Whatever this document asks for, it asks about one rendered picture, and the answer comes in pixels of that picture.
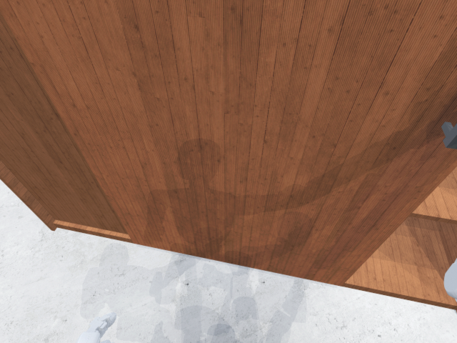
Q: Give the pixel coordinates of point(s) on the handle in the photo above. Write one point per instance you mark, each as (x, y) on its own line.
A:
(450, 132)

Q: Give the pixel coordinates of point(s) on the left robot hand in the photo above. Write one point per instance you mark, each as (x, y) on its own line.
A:
(97, 329)

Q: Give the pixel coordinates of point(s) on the wardrobe door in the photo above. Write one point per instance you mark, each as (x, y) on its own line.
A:
(37, 147)
(290, 136)

